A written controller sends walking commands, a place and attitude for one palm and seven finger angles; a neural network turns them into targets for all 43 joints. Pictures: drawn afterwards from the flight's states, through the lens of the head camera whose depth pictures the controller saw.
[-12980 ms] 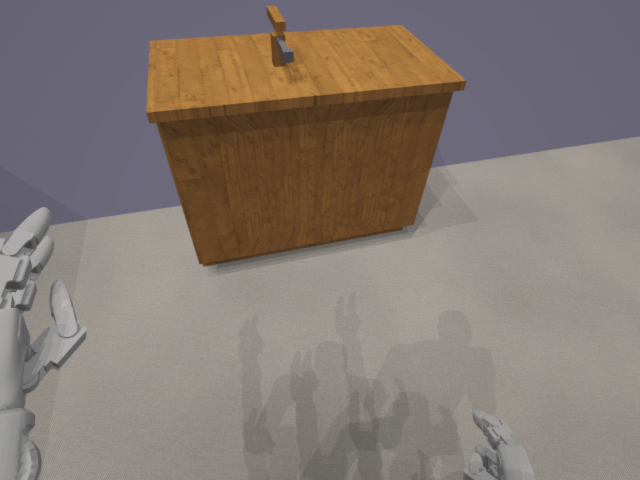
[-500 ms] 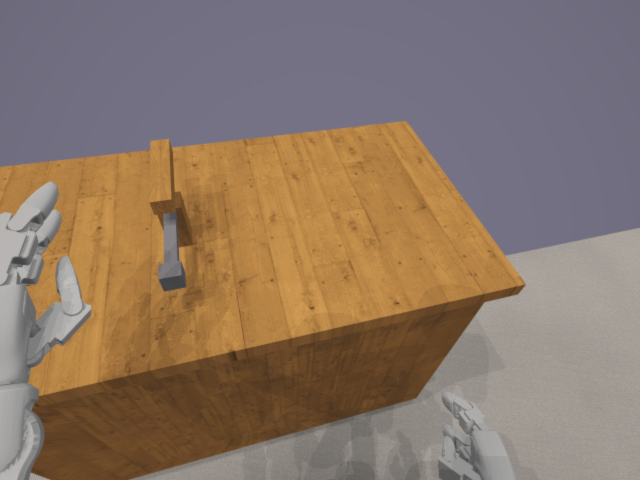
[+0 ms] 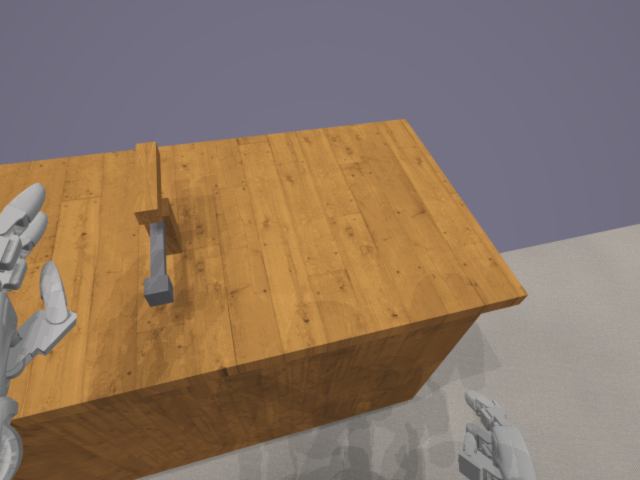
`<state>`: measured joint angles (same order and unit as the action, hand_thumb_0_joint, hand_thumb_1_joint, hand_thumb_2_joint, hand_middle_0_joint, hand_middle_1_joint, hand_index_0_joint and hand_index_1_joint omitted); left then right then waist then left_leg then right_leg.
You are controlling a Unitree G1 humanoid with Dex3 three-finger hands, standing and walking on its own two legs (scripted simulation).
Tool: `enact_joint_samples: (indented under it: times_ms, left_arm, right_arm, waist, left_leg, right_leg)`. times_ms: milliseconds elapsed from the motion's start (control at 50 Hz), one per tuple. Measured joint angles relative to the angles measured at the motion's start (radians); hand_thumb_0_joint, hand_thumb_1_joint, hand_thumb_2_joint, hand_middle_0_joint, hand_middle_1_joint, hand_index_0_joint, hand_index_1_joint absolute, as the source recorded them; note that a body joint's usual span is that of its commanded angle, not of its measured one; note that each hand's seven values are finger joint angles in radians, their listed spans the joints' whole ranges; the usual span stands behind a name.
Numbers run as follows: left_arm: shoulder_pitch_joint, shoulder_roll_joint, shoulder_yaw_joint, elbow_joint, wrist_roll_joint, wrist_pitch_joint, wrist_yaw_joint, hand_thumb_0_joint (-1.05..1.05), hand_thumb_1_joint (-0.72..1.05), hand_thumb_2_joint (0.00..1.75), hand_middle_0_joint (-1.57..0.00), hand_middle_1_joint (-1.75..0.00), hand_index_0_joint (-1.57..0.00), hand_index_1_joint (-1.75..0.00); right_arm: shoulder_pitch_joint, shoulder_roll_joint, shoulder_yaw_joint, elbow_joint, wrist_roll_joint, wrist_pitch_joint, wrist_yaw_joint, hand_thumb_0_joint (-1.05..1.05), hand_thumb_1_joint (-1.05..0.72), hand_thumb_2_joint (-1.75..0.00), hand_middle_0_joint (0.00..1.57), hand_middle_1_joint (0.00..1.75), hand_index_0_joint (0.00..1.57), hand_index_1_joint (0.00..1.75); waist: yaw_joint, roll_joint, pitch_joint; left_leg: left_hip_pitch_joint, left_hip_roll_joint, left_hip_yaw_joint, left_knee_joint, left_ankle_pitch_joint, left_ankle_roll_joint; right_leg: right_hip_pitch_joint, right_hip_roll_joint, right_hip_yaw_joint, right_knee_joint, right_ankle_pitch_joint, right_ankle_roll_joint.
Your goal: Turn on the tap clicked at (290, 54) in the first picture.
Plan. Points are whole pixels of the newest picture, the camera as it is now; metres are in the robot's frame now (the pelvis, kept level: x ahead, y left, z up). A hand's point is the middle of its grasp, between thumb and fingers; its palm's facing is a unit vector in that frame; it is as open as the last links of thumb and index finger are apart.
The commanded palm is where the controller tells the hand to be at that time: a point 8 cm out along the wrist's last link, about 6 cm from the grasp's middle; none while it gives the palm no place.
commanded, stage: come to a stop and stand still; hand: left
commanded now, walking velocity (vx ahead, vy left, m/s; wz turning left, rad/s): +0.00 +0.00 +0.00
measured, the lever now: (159, 290) +0.31 +0.23 +0.05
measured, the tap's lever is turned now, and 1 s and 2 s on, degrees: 0 0 0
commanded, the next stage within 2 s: look again from close up in 0.12 s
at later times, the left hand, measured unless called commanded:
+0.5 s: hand (78, 333) +0.21 +0.24 +0.15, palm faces +0.36 -0.85 -0.37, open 7.4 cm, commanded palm +0.15 +0.27 +0.17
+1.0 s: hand (103, 327) +0.21 +0.21 +0.16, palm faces +0.34 -0.86 -0.38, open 7.4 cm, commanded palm +0.15 +0.25 +0.17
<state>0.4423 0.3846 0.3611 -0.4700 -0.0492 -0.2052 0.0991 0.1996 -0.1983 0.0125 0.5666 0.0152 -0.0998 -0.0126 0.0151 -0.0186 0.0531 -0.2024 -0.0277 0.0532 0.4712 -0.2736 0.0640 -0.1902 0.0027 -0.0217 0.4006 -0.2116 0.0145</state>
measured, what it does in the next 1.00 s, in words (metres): stands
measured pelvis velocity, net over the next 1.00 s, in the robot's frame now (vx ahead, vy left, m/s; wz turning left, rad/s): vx -0.02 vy -0.03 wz -0.01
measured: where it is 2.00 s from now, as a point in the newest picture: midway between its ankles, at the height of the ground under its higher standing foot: outside the picture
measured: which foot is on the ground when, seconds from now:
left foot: down 0.00-1.00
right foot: down 0.00-1.00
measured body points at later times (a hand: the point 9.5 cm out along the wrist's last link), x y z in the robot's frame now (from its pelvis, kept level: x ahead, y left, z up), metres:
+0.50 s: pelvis -0.01 -0.01 +0.00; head +0.01 +0.00 +0.45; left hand +0.18 +0.28 +0.17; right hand +0.16 -0.24 -0.07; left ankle -0.01 +0.07 -0.74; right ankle +0.00 -0.13 -0.74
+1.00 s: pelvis -0.02 -0.03 +0.00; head +0.02 -0.01 +0.45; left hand +0.19 +0.26 +0.18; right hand +0.16 -0.25 -0.07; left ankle -0.01 +0.07 -0.74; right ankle +0.00 -0.13 -0.74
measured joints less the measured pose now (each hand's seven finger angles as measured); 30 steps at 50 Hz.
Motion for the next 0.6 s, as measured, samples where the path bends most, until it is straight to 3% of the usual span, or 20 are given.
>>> enact_joint_samples:
  times_ms: [340, 600]
  left_arm:
    - [-0.011, -0.028, -0.025, 0.050, -0.002, 0.015, 0.007, 0.01, 0.89, 0.89, -0.21, -0.30, -0.21, -0.30]
    - [0.002, -0.015, -0.019, 0.024, -0.003, 0.015, 0.008, 0.01, 0.89, 0.89, -0.21, -0.30, -0.21, -0.30]
  right_arm:
    - [0.009, -0.006, 0.004, 0.010, 0.003, 0.003, -0.014, 0.01, -0.90, -0.90, 0.20, 0.30, 0.20, 0.30]
    - [0.011, -0.008, -0.001, 0.012, 0.003, -0.003, -0.015, 0.01, -0.90, -0.90, 0.20, 0.30, 0.20, 0.30]
  waist:
    - [0.004, 0.015, -0.021]
    - [0.001, 0.009, -0.010]
  left_leg:
    - [0.007, 0.009, 0.000, -0.031, 0.031, -0.009]
    - [0.007, 0.009, 0.002, -0.035, 0.037, -0.010]
  right_leg:
    - [0.003, 0.009, 0.000, -0.026, 0.029, -0.012]
    - [0.003, 0.010, 0.002, -0.029, 0.035, -0.013]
